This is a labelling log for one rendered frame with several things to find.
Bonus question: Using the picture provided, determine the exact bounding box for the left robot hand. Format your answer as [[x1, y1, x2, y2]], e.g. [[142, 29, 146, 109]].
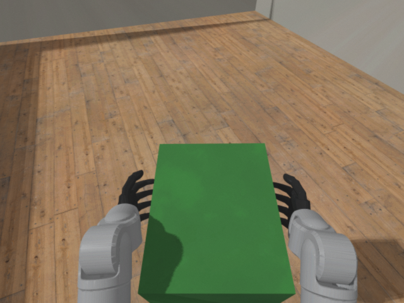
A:
[[118, 170, 154, 221]]

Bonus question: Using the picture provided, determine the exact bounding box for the carton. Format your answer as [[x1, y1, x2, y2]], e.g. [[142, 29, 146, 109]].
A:
[[138, 143, 296, 303]]

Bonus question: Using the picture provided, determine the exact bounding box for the right robot hand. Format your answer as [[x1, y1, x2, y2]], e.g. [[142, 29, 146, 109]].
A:
[[273, 174, 311, 229]]

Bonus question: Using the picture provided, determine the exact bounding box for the robot right forearm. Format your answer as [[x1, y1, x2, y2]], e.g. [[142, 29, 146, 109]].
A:
[[288, 209, 358, 303]]

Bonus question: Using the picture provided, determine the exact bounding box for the robot left forearm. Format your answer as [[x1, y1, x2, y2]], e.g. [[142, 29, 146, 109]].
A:
[[77, 203, 142, 303]]

